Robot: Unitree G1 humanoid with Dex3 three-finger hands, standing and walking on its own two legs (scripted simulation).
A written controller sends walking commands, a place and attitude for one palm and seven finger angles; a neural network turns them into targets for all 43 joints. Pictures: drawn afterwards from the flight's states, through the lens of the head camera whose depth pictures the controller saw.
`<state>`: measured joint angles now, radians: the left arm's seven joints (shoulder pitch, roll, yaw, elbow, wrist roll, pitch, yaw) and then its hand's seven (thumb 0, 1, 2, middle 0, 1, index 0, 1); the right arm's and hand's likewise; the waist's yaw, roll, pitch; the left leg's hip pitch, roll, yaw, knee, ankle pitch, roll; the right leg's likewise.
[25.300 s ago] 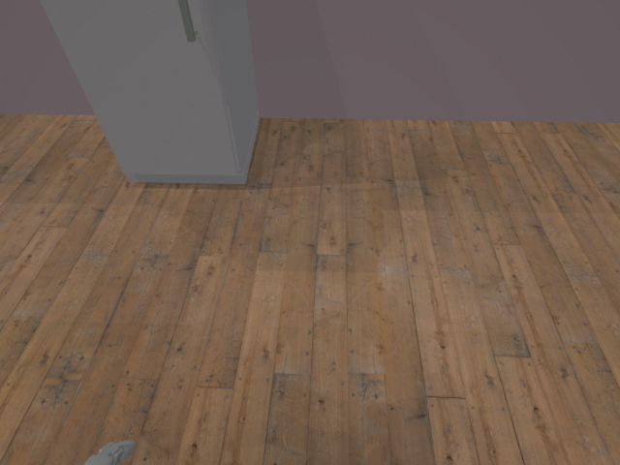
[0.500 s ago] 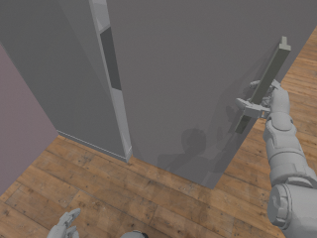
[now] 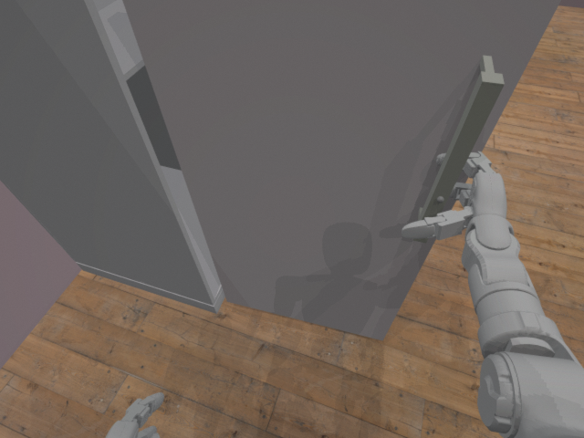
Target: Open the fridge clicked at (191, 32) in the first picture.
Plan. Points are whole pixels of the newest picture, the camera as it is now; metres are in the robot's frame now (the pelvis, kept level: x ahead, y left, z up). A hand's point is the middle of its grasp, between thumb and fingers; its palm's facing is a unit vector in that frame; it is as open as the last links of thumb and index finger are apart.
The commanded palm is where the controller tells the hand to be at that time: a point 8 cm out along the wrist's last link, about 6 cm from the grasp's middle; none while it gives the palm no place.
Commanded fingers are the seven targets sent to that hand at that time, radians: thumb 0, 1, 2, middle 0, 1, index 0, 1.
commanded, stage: slip the hand off the handle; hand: right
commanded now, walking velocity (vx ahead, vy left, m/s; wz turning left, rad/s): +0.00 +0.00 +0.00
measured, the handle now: (447, 164) +0.49 -0.18 +0.12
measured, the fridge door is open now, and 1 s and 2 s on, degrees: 87 84 84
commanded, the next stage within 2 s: draw the hand back to the body in 1.22 s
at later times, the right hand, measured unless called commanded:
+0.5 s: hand (490, 207) +0.44 -0.25 +0.08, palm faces +0.21 +0.96 -0.18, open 14.7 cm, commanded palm +0.40 -0.29 +0.09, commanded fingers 0.00 0.55 -0.20 0.25 1.15 0.25 1.15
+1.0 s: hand (514, 261) +0.35 -0.26 +0.07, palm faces +0.20 +0.96 -0.17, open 14.7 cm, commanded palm +0.31 -0.29 +0.09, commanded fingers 0.00 0.55 -0.20 0.25 1.15 0.25 1.15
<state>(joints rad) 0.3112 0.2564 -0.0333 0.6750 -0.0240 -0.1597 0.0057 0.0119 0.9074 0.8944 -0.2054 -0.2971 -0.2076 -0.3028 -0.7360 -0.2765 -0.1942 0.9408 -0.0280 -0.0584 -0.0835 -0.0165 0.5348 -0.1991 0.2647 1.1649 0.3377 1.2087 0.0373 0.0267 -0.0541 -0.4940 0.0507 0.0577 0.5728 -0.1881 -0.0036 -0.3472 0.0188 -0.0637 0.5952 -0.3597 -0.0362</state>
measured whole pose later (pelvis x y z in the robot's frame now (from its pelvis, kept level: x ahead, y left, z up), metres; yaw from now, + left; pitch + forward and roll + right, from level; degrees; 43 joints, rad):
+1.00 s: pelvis +0.01 -0.01 +0.00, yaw -2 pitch +4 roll +1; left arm 0.28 0.26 -0.03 0.59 -0.05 -0.12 0.04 0.01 0.91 0.89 -0.20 -0.30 -0.21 -0.30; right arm -0.28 -0.35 -0.24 0.47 0.09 0.00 0.11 -0.02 0.54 -0.20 0.25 1.15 0.25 1.15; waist -0.02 -0.01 -0.07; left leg -0.43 0.05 0.09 0.57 -0.22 -0.01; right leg -0.31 0.01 -0.03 0.63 -0.40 -0.04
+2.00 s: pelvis +0.00 +0.01 +0.00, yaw -2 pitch -1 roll +1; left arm 0.23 0.24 -0.06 0.61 -0.01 -0.26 0.08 0.02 0.91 0.89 -0.21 -0.30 -0.21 -0.30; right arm 0.14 -0.35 -0.31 -0.05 0.16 -0.06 0.04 -0.02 0.35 -0.29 0.25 1.04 0.24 1.04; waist -0.05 -0.01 -0.01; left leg -0.32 0.04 0.10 0.53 -0.19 0.01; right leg -0.20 0.01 -0.01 0.58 -0.36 -0.02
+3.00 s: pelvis +0.02 +0.00 +0.01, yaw -2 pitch -4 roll +1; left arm 0.23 0.22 -0.02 0.65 0.01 -0.18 0.06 0.02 0.91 0.89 -0.20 -0.30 -0.21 -0.30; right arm 0.42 -0.34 -0.36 -0.35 0.06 -0.09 -0.10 0.01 -0.89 -0.89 0.21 0.30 0.21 0.30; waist -0.08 -0.05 -0.01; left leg -0.17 0.04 0.10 0.43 -0.19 -0.01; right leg -0.04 0.01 -0.02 0.43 -0.33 -0.03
